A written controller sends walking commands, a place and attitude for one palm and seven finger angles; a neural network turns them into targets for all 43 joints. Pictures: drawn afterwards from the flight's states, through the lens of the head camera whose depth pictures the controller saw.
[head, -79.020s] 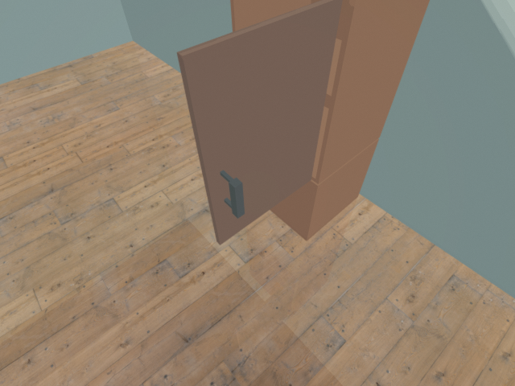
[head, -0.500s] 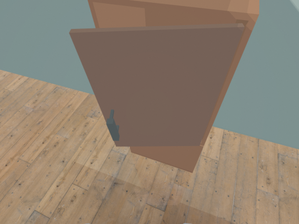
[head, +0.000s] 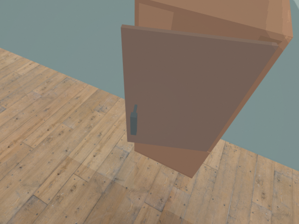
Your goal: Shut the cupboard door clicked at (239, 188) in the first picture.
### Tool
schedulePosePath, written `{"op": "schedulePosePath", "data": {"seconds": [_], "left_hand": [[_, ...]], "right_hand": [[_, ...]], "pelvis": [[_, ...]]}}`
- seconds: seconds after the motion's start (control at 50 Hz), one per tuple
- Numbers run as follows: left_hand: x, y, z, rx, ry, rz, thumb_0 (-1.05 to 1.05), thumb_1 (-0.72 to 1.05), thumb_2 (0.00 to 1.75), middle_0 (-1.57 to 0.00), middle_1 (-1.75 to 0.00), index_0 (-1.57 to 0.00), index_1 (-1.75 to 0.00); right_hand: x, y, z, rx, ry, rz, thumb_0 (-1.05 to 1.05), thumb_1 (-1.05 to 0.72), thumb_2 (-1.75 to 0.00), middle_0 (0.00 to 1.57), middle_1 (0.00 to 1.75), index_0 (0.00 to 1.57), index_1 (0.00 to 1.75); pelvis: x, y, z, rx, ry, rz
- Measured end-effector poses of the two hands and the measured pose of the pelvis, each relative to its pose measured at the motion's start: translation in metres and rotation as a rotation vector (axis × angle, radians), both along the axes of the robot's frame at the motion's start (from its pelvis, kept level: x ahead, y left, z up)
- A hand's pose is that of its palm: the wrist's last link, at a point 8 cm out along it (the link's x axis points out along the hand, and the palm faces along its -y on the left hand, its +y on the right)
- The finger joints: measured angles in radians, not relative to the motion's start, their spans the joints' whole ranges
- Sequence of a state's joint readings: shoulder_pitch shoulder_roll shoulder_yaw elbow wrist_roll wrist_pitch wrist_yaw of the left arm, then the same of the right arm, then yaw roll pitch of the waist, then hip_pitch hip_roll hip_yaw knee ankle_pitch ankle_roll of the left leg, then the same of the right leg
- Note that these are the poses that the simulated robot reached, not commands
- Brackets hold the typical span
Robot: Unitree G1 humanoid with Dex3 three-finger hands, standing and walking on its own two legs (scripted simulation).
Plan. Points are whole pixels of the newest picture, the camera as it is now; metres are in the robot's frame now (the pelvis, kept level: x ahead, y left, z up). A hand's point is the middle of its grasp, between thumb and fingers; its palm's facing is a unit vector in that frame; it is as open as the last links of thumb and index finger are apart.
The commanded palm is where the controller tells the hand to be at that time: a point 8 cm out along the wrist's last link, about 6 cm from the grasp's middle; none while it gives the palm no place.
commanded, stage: come to a stop and stand still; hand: left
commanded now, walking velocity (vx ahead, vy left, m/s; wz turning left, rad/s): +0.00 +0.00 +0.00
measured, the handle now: (134, 119) +0.50 +0.10 -0.11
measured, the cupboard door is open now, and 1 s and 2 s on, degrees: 20 20 20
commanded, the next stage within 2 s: look again from close up in 0.66 s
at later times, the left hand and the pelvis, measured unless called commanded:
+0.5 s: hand out of the picture -0.02 +0.15 -0.18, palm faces +0.00 -0.98 -0.17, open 7.3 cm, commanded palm none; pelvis -0.02 -0.02 +0.00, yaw -1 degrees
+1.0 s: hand out of the picture -0.02 +0.17 -0.18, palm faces +0.02 -0.98 -0.20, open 7.4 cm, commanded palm none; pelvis -0.03 +0.00 -0.01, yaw +0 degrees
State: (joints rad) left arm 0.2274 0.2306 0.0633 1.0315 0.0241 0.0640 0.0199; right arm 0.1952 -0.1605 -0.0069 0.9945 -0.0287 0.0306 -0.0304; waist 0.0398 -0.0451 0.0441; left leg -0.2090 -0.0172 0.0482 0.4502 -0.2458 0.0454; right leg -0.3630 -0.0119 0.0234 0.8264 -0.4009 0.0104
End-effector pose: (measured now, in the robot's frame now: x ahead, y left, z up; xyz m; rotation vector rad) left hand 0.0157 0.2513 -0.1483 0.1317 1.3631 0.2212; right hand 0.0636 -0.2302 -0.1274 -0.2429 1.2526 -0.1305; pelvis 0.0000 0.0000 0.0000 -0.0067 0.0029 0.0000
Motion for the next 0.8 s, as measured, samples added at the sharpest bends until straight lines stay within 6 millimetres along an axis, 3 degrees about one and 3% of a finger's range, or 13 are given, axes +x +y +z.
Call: {"op": "schedulePosePath", "data": {"seconds": [0.16,0.34,0.56,0.68,0.8], "left_hand": [[-0.032,-0.012,0.008,0.018,0.084,-0.036,0.01,0.91,0.9,-0.2,-0.3,-0.19,-0.3],[-0.028,-0.042,0.006,-0.03,0.028,-0.067,0.01,0.91,0.9,-0.2,-0.3,-0.19,-0.3],[-0.041,-0.053,0.001,-0.059,0.057,-0.067,0.02,0.92,0.9,-0.2,-0.3,-0.2,-0.3],[-0.049,-0.058,0.001,-0.072,0.09,-0.056,0.01,0.91,0.9,-0.2,-0.3,-0.19,-0.3],[-0.048,-0.061,0.0,-0.064,0.077,-0.065,0.01,0.91,0.9,-0.2,-0.3,-0.19,-0.3]], "right_hand": [[-0.025,0.005,-0.02,0.065,0.026,-0.077,0.01,-0.92,-0.9,0.2,0.3,0.2,0.3],[-0.075,-0.005,-0.017,0.06,0.101,-0.111,0.01,-0.92,-0.9,0.2,0.3,0.2,0.3],[-0.133,-0.007,-0.011,0.048,0.242,-0.147,0.01,-0.91,-0.9,0.2,0.3,0.2,0.3],[-0.14,0.0,-0.011,0.061,0.272,-0.153,0.01,-0.91,-0.9,0.2,0.3,0.2,0.3],[-0.121,0.005,-0.016,0.078,0.225,-0.136,0.01,-0.91,-0.9,0.2,0.3,0.2,0.3]], "pelvis": [[-0.008,0.0,-0.002,0.02,0.008,-0.027],[-0.017,-0.008,0.003,0.018,-0.03,-0.022],[-0.025,-0.016,0.004,0.013,-0.025,-0.016],[-0.022,-0.016,0.004,0.013,-0.016,-0.015],[-0.019,-0.014,0.002,-0.002,-0.011,-0.015]]}}
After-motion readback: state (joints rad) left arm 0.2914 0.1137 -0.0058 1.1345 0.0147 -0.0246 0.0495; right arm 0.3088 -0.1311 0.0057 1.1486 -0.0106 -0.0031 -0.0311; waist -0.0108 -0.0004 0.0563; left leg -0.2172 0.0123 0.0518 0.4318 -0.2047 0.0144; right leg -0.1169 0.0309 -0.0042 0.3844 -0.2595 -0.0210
